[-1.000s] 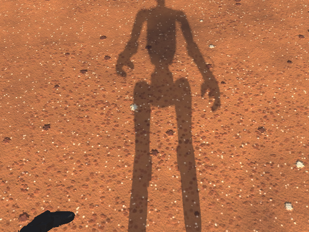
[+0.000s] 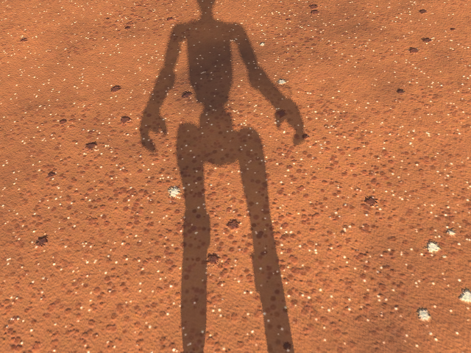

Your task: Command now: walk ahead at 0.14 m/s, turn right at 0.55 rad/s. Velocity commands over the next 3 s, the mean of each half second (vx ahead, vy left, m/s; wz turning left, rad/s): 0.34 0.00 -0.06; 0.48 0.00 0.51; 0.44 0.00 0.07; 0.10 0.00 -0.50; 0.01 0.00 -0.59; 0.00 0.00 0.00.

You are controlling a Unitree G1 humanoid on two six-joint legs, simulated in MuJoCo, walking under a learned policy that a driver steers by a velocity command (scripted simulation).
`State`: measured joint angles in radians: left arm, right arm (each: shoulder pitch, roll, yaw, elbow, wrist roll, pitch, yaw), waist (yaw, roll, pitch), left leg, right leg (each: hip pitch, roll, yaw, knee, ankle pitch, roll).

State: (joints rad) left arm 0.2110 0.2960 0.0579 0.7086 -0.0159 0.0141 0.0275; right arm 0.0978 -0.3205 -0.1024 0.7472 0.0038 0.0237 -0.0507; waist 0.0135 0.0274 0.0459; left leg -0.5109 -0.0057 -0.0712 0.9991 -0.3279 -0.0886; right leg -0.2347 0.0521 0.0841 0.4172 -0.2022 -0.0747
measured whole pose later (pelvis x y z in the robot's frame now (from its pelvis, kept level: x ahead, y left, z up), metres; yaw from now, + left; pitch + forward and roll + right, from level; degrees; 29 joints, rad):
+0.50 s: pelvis +0.14 +0.05 +0.00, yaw +1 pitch +2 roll -1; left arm 0.18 0.31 0.05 0.69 0.00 -0.10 -0.02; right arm 0.41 -0.24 -0.04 0.82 0.02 -0.07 0.01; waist -0.05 -0.04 0.01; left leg -0.10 -0.05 -0.12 0.32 -0.24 0.06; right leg -0.52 -0.01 0.04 0.87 -0.26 0.01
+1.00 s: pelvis +0.40 +0.03 +0.00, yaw +18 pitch +1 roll -3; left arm 0.31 0.28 0.08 0.80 0.00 -0.10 -0.01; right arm 0.18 -0.33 -0.07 0.67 0.02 -0.02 0.01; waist 0.06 0.05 0.04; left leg -0.68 0.10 -0.05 0.98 -0.18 -0.01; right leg -0.06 0.03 -0.12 0.26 -0.21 -0.02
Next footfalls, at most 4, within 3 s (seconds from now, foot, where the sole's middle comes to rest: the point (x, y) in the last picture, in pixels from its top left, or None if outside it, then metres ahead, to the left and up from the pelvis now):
0.30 left None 0.12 0.15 -0.78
0.72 right None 0.43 -0.08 -0.78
1.20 left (177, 296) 0.63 0.28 -0.78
1.68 right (224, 221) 0.89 0.14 -0.78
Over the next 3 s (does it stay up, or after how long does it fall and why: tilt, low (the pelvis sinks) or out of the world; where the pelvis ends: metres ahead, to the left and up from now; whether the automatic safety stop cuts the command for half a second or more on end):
stays up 0.77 0.22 -0.01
